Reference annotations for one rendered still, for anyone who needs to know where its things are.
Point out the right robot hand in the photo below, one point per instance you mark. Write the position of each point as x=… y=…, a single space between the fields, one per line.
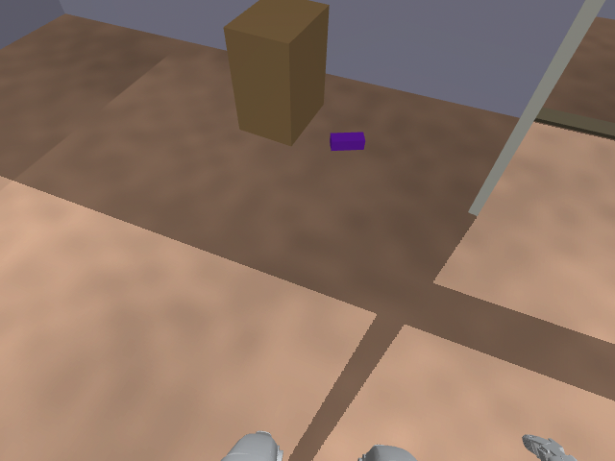
x=546 y=450

